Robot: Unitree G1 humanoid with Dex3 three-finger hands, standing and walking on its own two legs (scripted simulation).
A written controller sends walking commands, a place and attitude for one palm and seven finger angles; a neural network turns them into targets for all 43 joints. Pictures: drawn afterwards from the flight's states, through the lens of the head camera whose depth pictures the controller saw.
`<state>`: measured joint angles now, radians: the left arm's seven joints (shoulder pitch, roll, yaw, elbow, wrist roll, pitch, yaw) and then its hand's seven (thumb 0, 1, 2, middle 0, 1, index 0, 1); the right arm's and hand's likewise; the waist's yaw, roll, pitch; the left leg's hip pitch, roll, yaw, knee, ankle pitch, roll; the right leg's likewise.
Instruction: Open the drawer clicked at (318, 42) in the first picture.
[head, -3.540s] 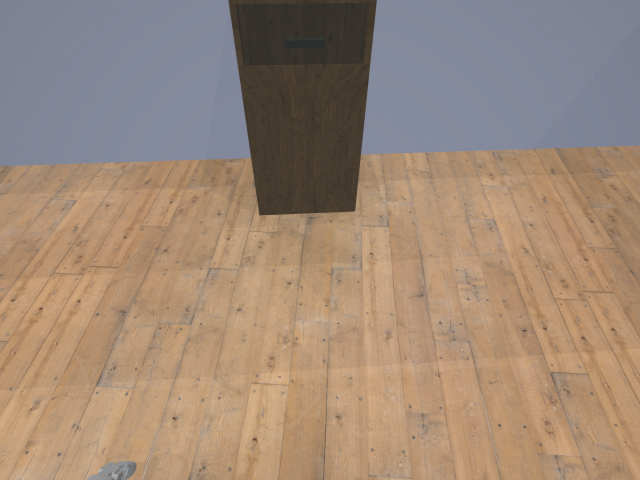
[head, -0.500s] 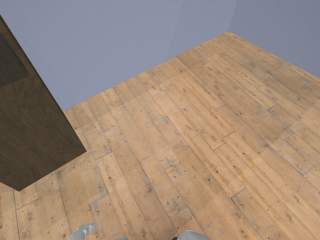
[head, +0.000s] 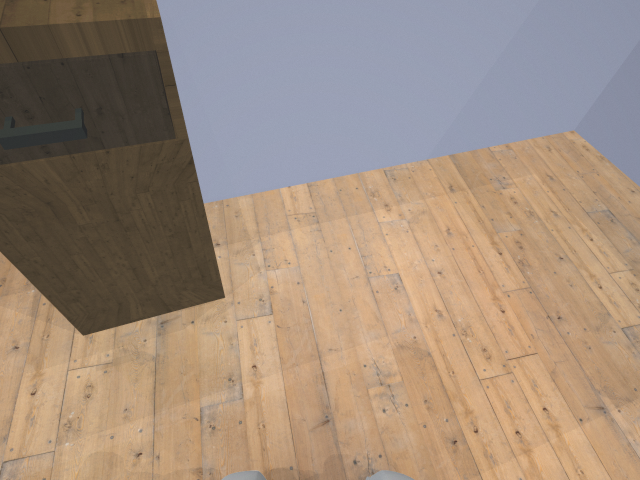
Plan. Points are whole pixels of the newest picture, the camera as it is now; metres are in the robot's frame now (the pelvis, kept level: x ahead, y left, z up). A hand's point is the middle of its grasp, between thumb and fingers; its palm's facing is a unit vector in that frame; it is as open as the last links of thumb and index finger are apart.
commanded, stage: turn to face it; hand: left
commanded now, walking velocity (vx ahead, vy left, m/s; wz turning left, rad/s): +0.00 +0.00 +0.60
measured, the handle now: (44, 126) +0.61 +0.51 +0.03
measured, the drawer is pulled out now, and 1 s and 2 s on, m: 0.00 0.00 0.00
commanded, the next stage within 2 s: take the last steps up to it in 0.56 s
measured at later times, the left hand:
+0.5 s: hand out of the picture +0.05 +0.14 -0.13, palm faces +0.28 -0.92 -0.28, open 7.4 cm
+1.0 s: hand out of the picture -0.07 +0.17 -0.16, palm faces +0.46 -0.87 -0.20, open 7.4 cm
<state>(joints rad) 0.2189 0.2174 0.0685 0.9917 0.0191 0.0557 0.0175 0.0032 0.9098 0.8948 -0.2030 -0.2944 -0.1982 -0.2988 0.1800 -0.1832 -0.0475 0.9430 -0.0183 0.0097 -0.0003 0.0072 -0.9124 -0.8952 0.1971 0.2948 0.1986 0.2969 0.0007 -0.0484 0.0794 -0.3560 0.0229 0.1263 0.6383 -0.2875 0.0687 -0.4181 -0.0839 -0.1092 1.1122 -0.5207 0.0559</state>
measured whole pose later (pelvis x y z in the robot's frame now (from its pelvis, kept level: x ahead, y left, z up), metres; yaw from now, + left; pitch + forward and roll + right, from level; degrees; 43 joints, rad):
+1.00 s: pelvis +0.02 -0.01 +0.02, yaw +25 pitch -1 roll -1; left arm 0.31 0.24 0.05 1.06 0.03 0.03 -0.01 0.01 0.91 0.90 -0.20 -0.29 -0.20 -0.30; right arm 0.27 -0.17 -0.02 1.00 -0.01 -0.03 -0.01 0.01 -0.92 -0.89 0.20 0.30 0.20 0.30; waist 0.03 -0.03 0.03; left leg -0.07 -0.02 0.07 0.40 -0.31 0.05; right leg -0.48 -0.11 -0.08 1.07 -0.36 0.04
